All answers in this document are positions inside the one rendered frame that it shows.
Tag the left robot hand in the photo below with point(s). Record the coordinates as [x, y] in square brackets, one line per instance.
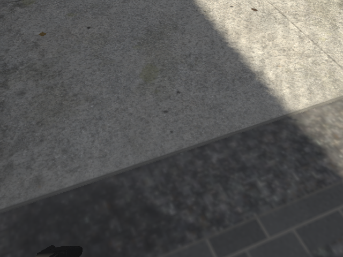
[63, 251]

